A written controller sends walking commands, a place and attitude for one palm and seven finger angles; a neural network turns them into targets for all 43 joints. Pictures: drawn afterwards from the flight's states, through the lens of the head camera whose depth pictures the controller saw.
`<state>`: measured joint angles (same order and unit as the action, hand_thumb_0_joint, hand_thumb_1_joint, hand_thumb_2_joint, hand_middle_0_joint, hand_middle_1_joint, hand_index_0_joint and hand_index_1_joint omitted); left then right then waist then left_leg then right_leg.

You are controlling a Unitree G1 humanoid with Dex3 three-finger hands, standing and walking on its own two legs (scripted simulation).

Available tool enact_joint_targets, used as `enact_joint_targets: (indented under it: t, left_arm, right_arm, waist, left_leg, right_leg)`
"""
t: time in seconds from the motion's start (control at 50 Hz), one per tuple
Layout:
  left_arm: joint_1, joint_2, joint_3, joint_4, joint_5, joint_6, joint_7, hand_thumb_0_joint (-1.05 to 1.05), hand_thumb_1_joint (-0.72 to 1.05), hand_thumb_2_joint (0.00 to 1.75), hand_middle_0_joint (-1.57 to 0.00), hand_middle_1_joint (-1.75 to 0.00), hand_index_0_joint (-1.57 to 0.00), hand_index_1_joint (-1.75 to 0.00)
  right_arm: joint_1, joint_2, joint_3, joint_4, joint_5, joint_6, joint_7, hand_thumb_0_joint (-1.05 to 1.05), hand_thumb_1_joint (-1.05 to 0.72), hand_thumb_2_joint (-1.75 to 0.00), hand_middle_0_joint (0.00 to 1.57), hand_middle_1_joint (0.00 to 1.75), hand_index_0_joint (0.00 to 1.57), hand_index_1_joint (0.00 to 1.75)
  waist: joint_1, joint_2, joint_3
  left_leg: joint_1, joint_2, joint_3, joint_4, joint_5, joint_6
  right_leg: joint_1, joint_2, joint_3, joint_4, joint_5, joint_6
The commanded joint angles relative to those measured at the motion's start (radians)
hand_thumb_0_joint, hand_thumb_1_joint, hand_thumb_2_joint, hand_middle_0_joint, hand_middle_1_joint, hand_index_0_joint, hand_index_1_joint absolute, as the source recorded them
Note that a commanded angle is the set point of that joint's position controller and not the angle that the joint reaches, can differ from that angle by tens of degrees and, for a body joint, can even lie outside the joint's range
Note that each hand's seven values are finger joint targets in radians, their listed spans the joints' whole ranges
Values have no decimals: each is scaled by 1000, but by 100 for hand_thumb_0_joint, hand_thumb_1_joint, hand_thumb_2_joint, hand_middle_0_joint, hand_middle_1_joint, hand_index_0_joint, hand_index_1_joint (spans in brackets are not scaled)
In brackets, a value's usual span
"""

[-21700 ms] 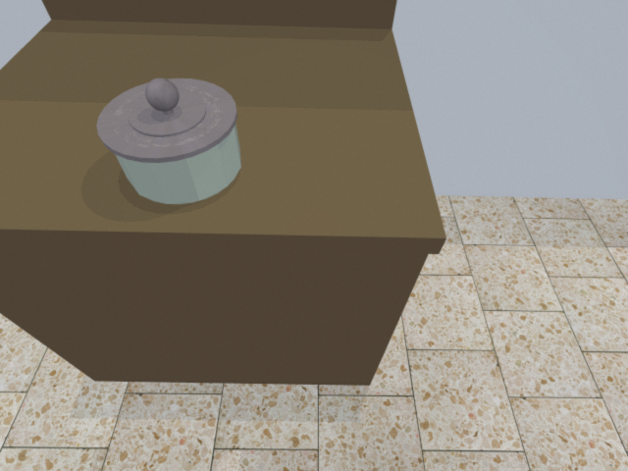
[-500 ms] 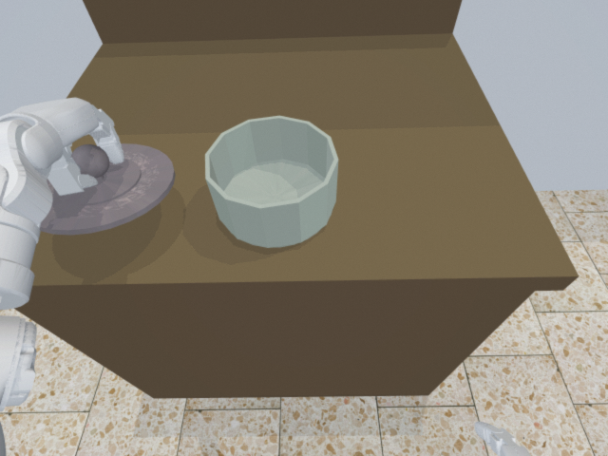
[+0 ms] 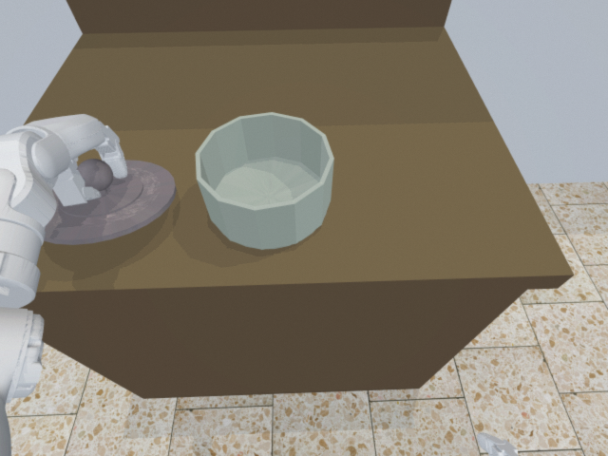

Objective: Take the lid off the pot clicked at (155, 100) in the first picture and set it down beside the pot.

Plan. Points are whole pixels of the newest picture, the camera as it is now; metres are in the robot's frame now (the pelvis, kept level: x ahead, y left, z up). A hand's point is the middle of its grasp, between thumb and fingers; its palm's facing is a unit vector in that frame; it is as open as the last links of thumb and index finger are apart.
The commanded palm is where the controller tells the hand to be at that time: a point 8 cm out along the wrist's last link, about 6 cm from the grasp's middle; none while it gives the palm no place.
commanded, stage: lower the lid onto the table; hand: left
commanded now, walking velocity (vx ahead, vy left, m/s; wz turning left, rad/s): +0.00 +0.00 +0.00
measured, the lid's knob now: (95, 175) +0.46 +0.28 +0.11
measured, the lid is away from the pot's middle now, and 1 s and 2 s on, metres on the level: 0.23 0.22 0.22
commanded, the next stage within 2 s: open the fingers wide in 0.48 s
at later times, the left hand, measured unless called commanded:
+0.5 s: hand (85, 191) +0.43 +0.29 +0.10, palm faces -0.42 -0.11 -0.90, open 7.5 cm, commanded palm +0.43 +0.29 +0.17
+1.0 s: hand (102, 192) +0.44 +0.27 +0.10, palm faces -0.39 -0.03 -0.92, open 7.5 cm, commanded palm +0.44 +0.28 +0.17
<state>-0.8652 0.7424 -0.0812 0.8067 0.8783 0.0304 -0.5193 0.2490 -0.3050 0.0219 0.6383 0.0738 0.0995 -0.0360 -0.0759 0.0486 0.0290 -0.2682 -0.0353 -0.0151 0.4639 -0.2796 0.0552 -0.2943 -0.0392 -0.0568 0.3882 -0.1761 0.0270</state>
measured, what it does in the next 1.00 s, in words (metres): stands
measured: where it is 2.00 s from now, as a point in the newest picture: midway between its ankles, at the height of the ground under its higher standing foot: outside the picture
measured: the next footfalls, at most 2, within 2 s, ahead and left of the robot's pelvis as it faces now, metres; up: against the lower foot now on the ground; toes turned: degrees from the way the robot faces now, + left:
none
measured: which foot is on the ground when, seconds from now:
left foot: down 0.00-1.00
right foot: down 0.00-1.00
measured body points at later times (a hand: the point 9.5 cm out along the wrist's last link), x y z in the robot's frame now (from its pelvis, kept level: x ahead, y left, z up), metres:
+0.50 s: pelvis +0.01 +0.01 +0.00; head +0.06 +0.00 +0.44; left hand +0.45 +0.29 +0.16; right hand +0.11 -0.26 -0.12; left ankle -0.03 +0.09 -0.74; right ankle +0.01 -0.14 -0.74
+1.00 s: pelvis +0.01 +0.00 +0.00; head +0.07 -0.02 +0.44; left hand +0.45 +0.27 +0.15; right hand +0.07 -0.26 -0.14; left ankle -0.03 +0.09 -0.74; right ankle +0.01 -0.14 -0.74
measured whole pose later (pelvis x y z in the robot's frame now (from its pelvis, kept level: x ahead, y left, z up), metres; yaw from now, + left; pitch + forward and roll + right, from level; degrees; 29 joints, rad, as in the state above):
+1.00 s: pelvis +0.01 +0.00 +0.00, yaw -1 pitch +7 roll -1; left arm -0.74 0.71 -0.02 0.79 0.90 -0.13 -0.36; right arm 0.27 -0.29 0.02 0.65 0.07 0.18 -0.03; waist -0.07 0.07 -0.01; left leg -0.31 -0.03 0.00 0.47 -0.29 0.06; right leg -0.35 -0.03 -0.04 0.40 -0.18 0.03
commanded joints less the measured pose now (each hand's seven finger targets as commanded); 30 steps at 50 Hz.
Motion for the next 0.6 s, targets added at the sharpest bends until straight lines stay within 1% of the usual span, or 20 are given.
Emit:
enact_joint_targets:
  t: [0.0,0.02,0.06,0.08,0.1,0.14,0.18,0.2,0.22,0.26,0.3,0.34,0.36,0.38,0.4,0.42,0.44,0.46,0.56,0.58]
  left_arm:
    - [-509,402,178,-210,-3,-19,67,0,56,116,-113,-95,-92,-88]
    - [-479,389,173,-176,-1,-23,67,0,56,116,-113,-95,-92,-88]
    - [-491,351,140,-173,-3,-24,66,0,56,116,-113,-95,-92,-88]
    - [-505,381,152,-232,-8,-32,74,0,56,116,-113,-95,-92,-88]
    - [-544,424,192,-336,2,-44,84,0,56,116,-113,-95,-92,-88]
    - [-420,362,177,-244,-3,-42,83,0,56,116,-113,-95,-92,-88]
    - [-344,354,174,-159,-22,-37,80,0,56,116,-113,-95,-92,-88]
    - [-395,366,178,-237,-17,-40,80,0,56,116,-113,-95,-92,-88]
    - [-404,333,158,-267,-17,-39,79,0,56,116,-113,-95,-92,-88]
    - [-384,331,163,-280,-16,-36,83,0,56,116,-113,-95,-92,-88]
    - [-363,374,198,-300,-15,-41,94,0,56,116,-113,-95,-92,-88]
    - [-321,301,145,-214,-22,-31,88,0,56,116,-113,-95,-92,-88]
    - [-362,271,112,-212,-22,-24,85,0,56,116,-113,-95,-92,-88]
    - [-397,276,104,-247,-24,-22,89,0,56,116,-113,-95,-92,-88]
    - [-405,306,136,-277,-9,-22,96,0,56,116,-113,-95,-92,-88]
    - [-358,304,142,-213,-4,-22,100,0,56,116,-113,-95,-92,-88]
    - [-336,264,108,-149,-4,-18,96,0,56,116,-113,-95,-92,-88]
    - [-356,258,97,-129,-6,-15,93,0,56,116,-113,-95,-92,-88]
    - [-462,265,86,-148,4,-31,104,0,56,116,-113,-95,-92,-88]
    - [-483,310,136,-321,14,-115,136,0,54,115,-111,-95,-91,-87]
  right_arm:
    - [27,-158,-60,-99,-4,-32,-3,0,-90,-90,20,30,20,30]
    - [20,-156,-61,-104,-3,-30,-4,0,-90,-90,20,30,20,30]
    - [22,-154,-64,-100,0,-27,-2,0,-90,-90,20,30,20,30]
    - [22,-164,-68,-101,-3,-25,1,0,-90,-90,20,30,20,30]
    - [19,-156,-68,-117,-7,-29,5,0,-90,-90,20,30,20,30]
    - [31,-147,-68,-109,-6,-34,8,0,-90,-90,20,30,20,30]
    - [39,-163,-70,-101,-5,-25,14,0,-90,-90,20,30,20,30]
    - [29,-157,-67,-110,-2,-18,18,0,-90,-90,20,30,20,30]
    - [16,-152,-71,-119,-2,-20,19,0,-90,-90,20,30,20,30]
    - [20,-151,-72,-115,-3,-21,18,0,-90,-90,20,30,20,30]
    - [24,-154,-70,-115,-6,-18,23,0,-90,-90,20,30,20,30]
    - [19,-148,-65,-110,1,-14,21,0,-90,-90,20,30,20,30]
    - [12,-149,-65,-107,2,-10,20,0,-90,-90,20,30,20,30]
    - [13,-157,-72,-103,-1,-6,20,0,-90,-90,20,30,20,30]
    - [16,-152,-70,-113,-3,-8,21,0,-90,-90,20,30,20,30]
    - [15,-148,-65,-113,-1,-11,18,0,-90,-90,20,30,20,30]
    - [17,-147,-60,-106,2,-9,16,0,-90,-90,20,30,20,30]
    - [20,-149,-59,-101,5,-3,14,0,-90,-90,20,30,20,30]
    - [21,-147,-60,-100,1,1,2,0,-90,-90,20,30,20,30]
    - [30,-150,-64,-109,-15,16,-6,0,-90,-90,20,30,20,30]
  waist:
    - [1,54,-455]
    - [0,37,-449]
    - [-6,66,-427]
    - [-3,101,-454]
    - [9,143,-535]
    - [2,105,-478]
    - [3,58,-416]
    - [8,57,-446]
    - [3,67,-457]
    - [1,75,-463]
    - [12,102,-476]
    - [-2,43,-408]
    - [-10,58,-380]
    - [-13,72,-400]
    - [0,80,-453]
    - [0,60,-435]
    - [-7,38,-397]
    - [-11,9,-376]
    - [-19,59,-432]
    - [-4,30,-454]
  left_leg:
    - [161,-8,-43,-20,500,18]
    - [142,-13,-38,-14,493,24]
    - [155,-7,-39,-16,506,20]
    - [180,-2,-48,-14,545,12]
    - [231,-3,-63,-12,610,10]
    - [233,3,-68,3,683,11]
    - [167,-1,-54,-1,600,11]
    - [176,1,-58,-13,598,11]
    - [195,-1,-61,-5,615,17]
    - [218,2,-62,3,641,15]
    - [220,2,-69,2,671,7]
    - [173,2,-58,0,600,9]
    - [161,1,-56,-5,557,8]
    - [178,5,-61,-2,563,3]
    - [197,1,-63,0,574,6]
    - [181,-2,-63,9,574,8]
    - [147,-4,-53,6,539,7]
    - [122,-3,-48,1,487,7]
    - [163,-3,-53,13,504,9]
    - [182,17,-42,23,541,12]
  right_leg:
    - [197,68,-7,22,319,-63]
    - [205,67,-8,25,331,-63]
    - [171,68,-11,22,315,-63]
    - [174,63,-9,24,320,-68]
    - [192,69,-4,30,334,-66]
    - [153,76,-11,34,341,-62]
    - [155,67,-14,24,325,-65]
    - [171,71,-14,26,327,-61]
    - [166,71,-11,26,336,-62]
    - [147,75,-12,29,330,-60]
    - [153,76,-13,34,330,-62]
    - [131,74,-17,29,307,-59]
    - [111,73,-17,23,286,-60]
    - [103,66,-18,25,275,-65]
    - [123,74,-16,32,282,-64]
    - [119,76,-17,38,283,-66]
    - [109,76,-18,38,276,-64]
    - [104,74,-20,34,260,-62]
    - [85,75,-15,46,258,-67]
    - [61,69,-15,31,249,-71]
